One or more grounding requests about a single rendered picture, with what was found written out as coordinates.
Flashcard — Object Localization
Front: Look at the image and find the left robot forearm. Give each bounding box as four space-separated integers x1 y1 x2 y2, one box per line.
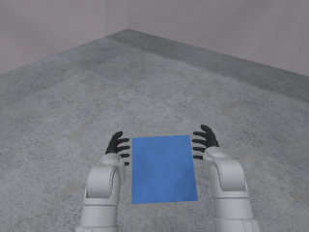
74 153 126 232

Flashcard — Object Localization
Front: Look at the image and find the right robot forearm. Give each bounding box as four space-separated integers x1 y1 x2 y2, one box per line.
202 146 261 232

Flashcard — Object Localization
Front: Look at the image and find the right robot hand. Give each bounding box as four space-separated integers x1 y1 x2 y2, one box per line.
192 125 219 160

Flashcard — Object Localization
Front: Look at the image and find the carton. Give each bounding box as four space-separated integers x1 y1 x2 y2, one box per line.
131 134 198 204

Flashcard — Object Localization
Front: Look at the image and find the left robot hand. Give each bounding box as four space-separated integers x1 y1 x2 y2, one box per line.
105 131 130 166

